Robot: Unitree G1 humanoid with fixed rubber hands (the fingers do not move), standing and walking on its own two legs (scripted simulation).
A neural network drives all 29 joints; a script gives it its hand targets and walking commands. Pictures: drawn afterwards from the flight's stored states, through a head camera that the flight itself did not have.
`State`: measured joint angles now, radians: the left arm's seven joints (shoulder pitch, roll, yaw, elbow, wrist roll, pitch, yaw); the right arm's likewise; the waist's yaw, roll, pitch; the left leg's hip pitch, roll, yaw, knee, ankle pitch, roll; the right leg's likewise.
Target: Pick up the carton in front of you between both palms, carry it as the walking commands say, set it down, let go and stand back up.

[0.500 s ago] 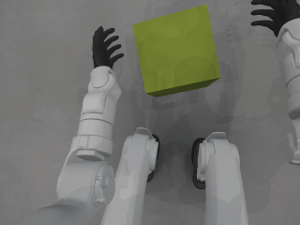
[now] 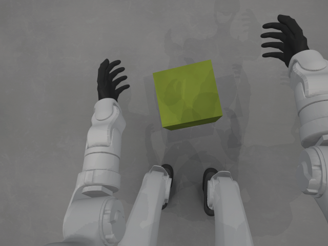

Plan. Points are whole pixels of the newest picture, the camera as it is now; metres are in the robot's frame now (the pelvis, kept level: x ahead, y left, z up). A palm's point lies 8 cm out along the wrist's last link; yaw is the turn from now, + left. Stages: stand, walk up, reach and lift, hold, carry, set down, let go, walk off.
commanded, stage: let go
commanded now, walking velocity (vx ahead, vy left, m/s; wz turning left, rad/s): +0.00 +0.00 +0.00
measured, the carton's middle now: (187, 100) +0.51 +0.03 -0.49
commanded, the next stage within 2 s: stand in 1.38 s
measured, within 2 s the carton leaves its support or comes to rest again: neither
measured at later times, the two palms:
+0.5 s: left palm (52, 133) +0.34 +0.22 +0.03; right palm out of the picture +0.38 -0.22 +0.01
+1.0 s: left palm out of the picture +0.28 +0.25 +0.10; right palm out of the picture +0.26 -0.22 +0.09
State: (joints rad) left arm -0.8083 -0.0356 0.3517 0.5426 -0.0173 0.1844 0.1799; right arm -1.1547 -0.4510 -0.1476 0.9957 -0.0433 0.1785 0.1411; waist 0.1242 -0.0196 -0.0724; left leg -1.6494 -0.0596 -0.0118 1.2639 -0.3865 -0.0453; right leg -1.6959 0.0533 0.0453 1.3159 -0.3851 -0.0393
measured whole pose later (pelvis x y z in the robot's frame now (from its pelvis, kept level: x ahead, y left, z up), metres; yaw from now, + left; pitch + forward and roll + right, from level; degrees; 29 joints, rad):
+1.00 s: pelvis +0.11 +0.02 +0.16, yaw -3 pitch +1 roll +0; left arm 0.23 0.22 0.03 0.43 -0.02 0.07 -0.06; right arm 0.22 -0.21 -0.05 0.47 0.01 0.06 0.05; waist 0.01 0.00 0.02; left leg -0.18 -0.04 -0.06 0.44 -0.28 0.02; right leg -0.19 0.03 0.05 0.44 -0.27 -0.01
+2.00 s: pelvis +0.11 +0.03 +0.16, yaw -3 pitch -1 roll +0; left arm 0.14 0.34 0.03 0.84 0.03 -0.01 0.03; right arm 0.18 -0.34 -0.02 0.78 -0.03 0.00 -0.03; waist 0.00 -0.02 0.01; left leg -0.14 -0.05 -0.05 0.47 -0.31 0.03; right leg -0.15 0.03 0.05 0.45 -0.29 0.00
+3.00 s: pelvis +0.09 +0.03 +0.17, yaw -3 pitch -3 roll +0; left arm 0.12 0.39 0.00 1.03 0.02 -0.02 0.01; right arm 0.13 -0.38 -0.01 1.00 -0.01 -0.01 -0.01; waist 0.00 -0.01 0.03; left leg -0.09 -0.04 -0.05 0.34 -0.20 0.02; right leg -0.10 0.03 0.06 0.34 -0.19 -0.01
